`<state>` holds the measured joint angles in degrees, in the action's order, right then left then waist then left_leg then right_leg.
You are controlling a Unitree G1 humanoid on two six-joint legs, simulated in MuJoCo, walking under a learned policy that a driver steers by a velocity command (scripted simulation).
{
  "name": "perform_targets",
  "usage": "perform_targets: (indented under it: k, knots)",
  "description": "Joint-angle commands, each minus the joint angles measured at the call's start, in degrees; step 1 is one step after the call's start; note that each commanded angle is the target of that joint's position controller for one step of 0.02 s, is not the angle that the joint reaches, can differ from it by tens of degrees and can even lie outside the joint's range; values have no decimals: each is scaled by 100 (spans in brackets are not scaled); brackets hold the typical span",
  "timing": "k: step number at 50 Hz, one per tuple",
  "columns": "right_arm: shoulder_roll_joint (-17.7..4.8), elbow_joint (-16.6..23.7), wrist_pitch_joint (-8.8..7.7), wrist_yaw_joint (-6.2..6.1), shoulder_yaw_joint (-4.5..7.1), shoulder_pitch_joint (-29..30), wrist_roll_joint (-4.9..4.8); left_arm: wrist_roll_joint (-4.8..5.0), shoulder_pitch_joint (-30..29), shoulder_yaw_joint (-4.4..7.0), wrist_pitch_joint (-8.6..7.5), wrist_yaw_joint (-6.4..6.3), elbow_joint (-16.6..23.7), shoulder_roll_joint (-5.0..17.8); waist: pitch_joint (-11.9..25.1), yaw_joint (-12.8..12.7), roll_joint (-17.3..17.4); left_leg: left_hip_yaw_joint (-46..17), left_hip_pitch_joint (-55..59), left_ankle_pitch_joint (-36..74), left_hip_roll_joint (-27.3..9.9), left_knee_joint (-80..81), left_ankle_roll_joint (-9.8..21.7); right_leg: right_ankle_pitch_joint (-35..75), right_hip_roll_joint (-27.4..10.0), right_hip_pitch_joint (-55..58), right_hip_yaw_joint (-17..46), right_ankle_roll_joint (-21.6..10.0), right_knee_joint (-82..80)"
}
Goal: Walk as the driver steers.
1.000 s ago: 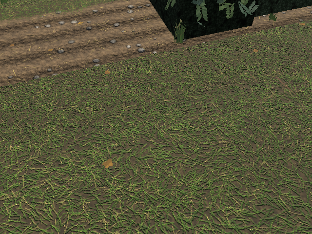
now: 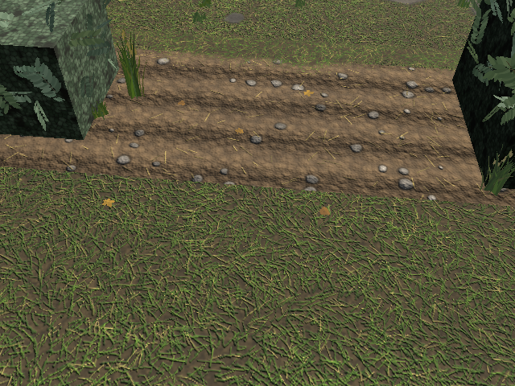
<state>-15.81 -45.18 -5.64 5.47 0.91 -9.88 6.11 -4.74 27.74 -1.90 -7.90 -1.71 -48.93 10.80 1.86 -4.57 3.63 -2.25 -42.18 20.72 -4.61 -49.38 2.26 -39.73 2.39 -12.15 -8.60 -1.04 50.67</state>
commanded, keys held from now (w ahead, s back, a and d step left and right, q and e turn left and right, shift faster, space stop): w+q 0.14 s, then q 0.44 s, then e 0.42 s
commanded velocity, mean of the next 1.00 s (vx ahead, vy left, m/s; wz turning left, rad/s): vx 0.19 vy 0.00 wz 0.32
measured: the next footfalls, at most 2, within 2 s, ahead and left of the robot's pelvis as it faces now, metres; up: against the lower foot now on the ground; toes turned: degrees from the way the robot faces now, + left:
left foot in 0.14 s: +0.26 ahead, +0.11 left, -0.17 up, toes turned +10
right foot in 0.50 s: +0.51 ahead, -0.06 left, -0.16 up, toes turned +16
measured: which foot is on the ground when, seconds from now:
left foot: up 0.00-0.12, down 0.14-0.52, up 0.54-0.76, down 0.78-1.00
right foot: down 0.00-0.16, up 0.18-0.48, down 0.50-1.00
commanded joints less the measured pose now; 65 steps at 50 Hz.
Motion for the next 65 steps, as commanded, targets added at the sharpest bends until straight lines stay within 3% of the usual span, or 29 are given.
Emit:
perform_targets:
  k: [1,4,7,8,9,10,11,12,13,15,18,23,25,26,27,28,31,33,35,37,39,41,44,48,51,53,55,59,65]
  knots:
    - [-312,348,57,91,12,572,-115,110,296,41,-147,112,-30,720,-1095,174,-423,540,2160,459,172,1008,-23,880,-1083,-2209,874,-704,-1397]
    - [-323,562,247,-38,-60,1323,47,276,844,67,-5,146,-551,902,-1501,-80,-451,206,847,-261,-157,2663,236,1872,-1619,185,1654,-658,-1117]
    - [-843,-128,78,-183,214,-705,-50,-154,691,62,180,358,-850,977,-829,688,-100,814,3959,392,262,2975,566,3762,-1266,-312,958,-444,847]
    - [-1238,-323,1,-255,433,-1833,-49,-284,711,-35,169,490,-726,640,52,1081,410,531,6634,1581,15,1816,1263,3905,-868,-2011,356,210,2479]
    - [-1190,-697,103,-260,433,-3002,-102,-49,846,-201,224,619,-519,109,2039,1376,1279,-1026,9465,3673,-1252,552,2535,-51,-334,-3458,328,851,4942]
    - [-1009,-704,222,-268,435,-3369,-136,217,-653,-12,215,762,76,884,1992,2138,298,-1925,9400,3972,-1532,875,2487,-711,-213,-4406,810,924,5754]
    - [-1318,-540,140,-333,533,-2864,-288,362,-1705,64,20,662,735,1001,1202,2024,212,-2054,8279,2838,-1594,1353,2389,-811,-413,-5133,1036,898,5523]
    - [-990,-227,36,-360,394,-1517,-489,285,-2057,88,-84,420,1097,992,640,1349,-684,-2232,6786,815,-1647,2035,2070,525,-774,-5179,1576,662,3164]
    - [-704,-3,-31,-329,281,-609,-424,153,-1708,217,-148,231,899,1226,-58,777,-773,-1741,4419,1099,-1519,2623,2036,1202,-1046,-3796,1532,483,1758]
    - [-1056,182,-94,-105,351,-139,-309,142,-828,249,56,37,472,987,-298,-3,118,-1537,2152,1549,-1240,3430,2413,1539,-994,-1709,1034,528,783]
    - [-1293,362,-228,104,521,-46,-372,385,-749,115,221,159,290,690,-19,71,-357,-1216,1808,923,-566,3456,1776,3330,-574,-476,773,526,-1022]
    - [-964,366,-62,115,549,-128,-306,286,-1788,346,109,154,522,1138,-35,173,-260,-1521,2478,-175,-207,2614,1111,4491,-347,-321,1005,221,-2023]
    - [-860,527,-63,111,533,-44,-333,330,-1472,560,-24,89,487,1666,305,-41,-591,-1422,2226,-397,351,1801,589,5947,-637,763,1111,-453,-2297]
    - [-438,744,-65,99,406,-218,-417,415,-941,684,-84,-10,567,2160,1155,-126,-1298,-887,1696,-1620,1038,848,56,7756,-1612,2182,2007,-1475,-2664]
    - [198,624,-95,-38,226,-1135,-358,331,-854,680,-85,-2,665,2176,2095,214,-2042,-377,1087,-5979,1503,-558,-281,8369,-3101,3242,3443,-2862,-2979]
    - [-349,496,1,-126,352,-949,-280,186,-1081,649,-61,-38,724,1746,1131,152,-1278,-330,639,-6274,960,-1466,-357,6771,-3021,2327,3398,-2462,-3280]
    - [-548,339,242,-465,422,-952,-96,536,-2253,501,88,-48,1119,1022,452,597,-1138,-46,1515,-5434,339,-1631,-588,4266,-1977,393,2092,-1451,-3999]
    - [-200,327,294,-327,267,-1051,-144,418,-2713,557,94,-11,1273,1114,297,900,-818,362,2451,-5091,350,-1050,-682,4439,-1362,-485,1259,-1072,-4102]
    - [-17,174,355,-1,160,-1019,-368,532,-3012,512,41,209,1263,977,255,926,-643,512,3030,-4629,222,567,-1040,4075,-852,-647,871,-571,-3658]
    - [-261,141,326,238,209,-1115,-540,451,-3026,646,177,479,1132,1389,129,946,-627,643,3539,-3388,368,2002,-1010,3151,-939,-930,1387,-660,-3116]
    - [-797,357,248,32,367,-1123,-508,411,-2421,626,234,665,927,1180,317,912,-606,428,3906,-2916,31,1956,-347,2647,-1304,-1233,2187,-719,-3035]
    - [-1258,554,93,-126,507,-461,-491,386,-2205,651,161,469,1135,1112,-200,484,285,-674,2689,-4022,-832,2918,1269,2256,-386,-1080,940,-187,-2492]
    - [-890,823,52,-378,486,16,-585,328,-2251,727,113,220,1097,1267,-233,493,161,-885,3250,-4047,-1116,3279,1272,2898,-242,-1158,504,-361,-1982]
    - [-787,763,26,-702,449,-123,-513,349,-2071,662,77,359,1216,994,-451,457,126,-535,3555,-3506,-1317,3135,986,3189,-286,-1010,550,-718,-2124]
    - [-755,953,141,-775,455,-225,-447,391,-2076,786,-28,404,1371,1396,74,582,-471,742,3211,-4279,-350,2254,203,5042,-745,93,1546,-1401,-2646]
    - [-640,1194,255,-733,397,185,-298,417,-937,948,-41,395,1216,1804,627,-36,-1243,589,1696,-5649,510,412,-437,4736,-1739,2060,3663,-2304,-3486]
    - [-555,1122,225,-671,348,386,-200,263,-348,938,-77,338,1014,1581,395,-172,-811,-338,599,-6162,230,-1293,-432,5182,-1987,2309,3662,-2015,-3484]
    - [-634,831,202,-755,352,-158,-61,304,-1445,746,60,252,1436,1184,32,634,-514,-100,1823,-5357,62,-636,-385,4851,-1296,413,2762,-1642,-4007]
    - [-686,617,374,-568,258,-402,-323,280,-1441,907,38,423,1821,1486,7,388,-757,65,2651,-4445,426,1038,-463,3088,-1184,62,3276,-1589,-3981]
Keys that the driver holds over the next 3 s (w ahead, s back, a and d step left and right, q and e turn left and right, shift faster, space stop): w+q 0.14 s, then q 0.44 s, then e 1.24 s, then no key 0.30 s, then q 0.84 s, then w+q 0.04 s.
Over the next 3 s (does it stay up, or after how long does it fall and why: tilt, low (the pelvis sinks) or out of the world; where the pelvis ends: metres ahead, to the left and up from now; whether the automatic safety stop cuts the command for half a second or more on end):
stays up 0.48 0.02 -0.09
